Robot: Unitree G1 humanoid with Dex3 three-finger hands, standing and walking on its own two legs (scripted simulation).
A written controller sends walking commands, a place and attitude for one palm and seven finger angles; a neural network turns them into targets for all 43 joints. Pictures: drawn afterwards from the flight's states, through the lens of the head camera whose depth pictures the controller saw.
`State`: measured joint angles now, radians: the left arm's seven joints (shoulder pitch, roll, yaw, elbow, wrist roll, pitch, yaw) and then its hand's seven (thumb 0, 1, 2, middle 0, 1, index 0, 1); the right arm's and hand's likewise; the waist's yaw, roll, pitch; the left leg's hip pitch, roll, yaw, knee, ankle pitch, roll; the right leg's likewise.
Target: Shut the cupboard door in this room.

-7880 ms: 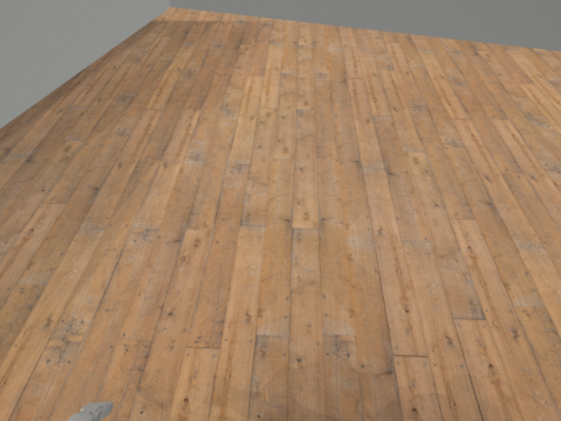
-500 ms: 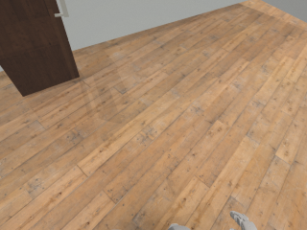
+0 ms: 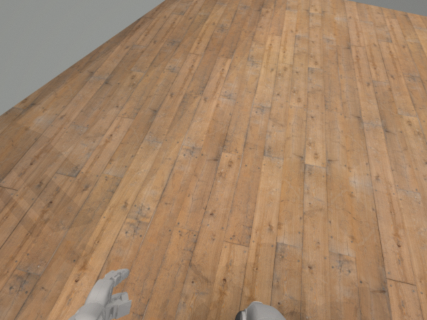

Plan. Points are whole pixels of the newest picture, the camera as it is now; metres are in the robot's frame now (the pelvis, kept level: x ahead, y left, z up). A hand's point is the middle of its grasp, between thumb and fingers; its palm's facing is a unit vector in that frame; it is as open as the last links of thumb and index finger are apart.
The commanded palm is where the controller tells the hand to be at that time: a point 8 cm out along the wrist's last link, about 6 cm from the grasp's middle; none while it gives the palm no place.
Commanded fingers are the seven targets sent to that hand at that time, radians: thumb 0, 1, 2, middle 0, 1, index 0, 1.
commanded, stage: walk around to get in front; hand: left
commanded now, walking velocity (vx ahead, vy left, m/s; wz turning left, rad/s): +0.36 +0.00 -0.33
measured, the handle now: out of the picture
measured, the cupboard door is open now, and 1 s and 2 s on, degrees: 77 77 77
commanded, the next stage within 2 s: none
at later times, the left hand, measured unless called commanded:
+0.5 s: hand (120, 311) +0.17 +0.20 -0.18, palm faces -0.01 -0.98 -0.21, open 7.3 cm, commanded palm none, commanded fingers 0.00 0.90 0.90 -0.20 -0.30 -0.20 -0.30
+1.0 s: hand (177, 154) +0.58 +0.09 -0.15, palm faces -0.29 -0.94 -0.20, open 7.4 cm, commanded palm none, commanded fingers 0.00 0.90 0.90 -0.20 -0.30 -0.20 -0.30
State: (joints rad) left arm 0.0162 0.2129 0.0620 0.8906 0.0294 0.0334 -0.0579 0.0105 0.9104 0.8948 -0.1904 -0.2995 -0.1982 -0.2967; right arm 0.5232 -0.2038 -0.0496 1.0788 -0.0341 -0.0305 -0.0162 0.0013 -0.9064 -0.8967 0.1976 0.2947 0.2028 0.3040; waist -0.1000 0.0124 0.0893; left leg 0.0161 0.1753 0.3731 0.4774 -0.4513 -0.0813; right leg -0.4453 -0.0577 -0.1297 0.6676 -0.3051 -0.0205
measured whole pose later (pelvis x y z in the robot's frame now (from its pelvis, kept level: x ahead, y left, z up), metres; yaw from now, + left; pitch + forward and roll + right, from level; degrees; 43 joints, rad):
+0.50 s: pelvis +0.20 +0.00 +0.00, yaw -7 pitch -1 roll -2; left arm 0.40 0.21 0.05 1.09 0.01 -0.04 0.00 0.00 0.92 0.89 -0.20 -0.30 -0.20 -0.30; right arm 0.10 -0.19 -0.05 0.93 -0.03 -0.04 0.03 0.00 -0.91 -0.90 0.20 0.29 0.20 0.30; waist 0.05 -0.01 0.03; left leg -0.39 0.09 0.12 0.58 -0.20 -0.02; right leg -0.05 0.01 -0.03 0.49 -0.43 0.00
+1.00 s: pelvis +0.41 -0.05 +0.00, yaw -14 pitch +0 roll +1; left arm 0.08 0.18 0.06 1.00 0.03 -0.02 -0.03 0.01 0.91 0.89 -0.19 -0.30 -0.20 -0.30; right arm 0.52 -0.12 -0.04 1.18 -0.03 -0.05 -0.02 0.00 -0.91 -0.90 0.20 0.29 0.20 0.30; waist -0.08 0.00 0.07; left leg 0.05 0.09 0.26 0.40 -0.43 -0.05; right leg -0.45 -0.08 -0.13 0.60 -0.20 -0.03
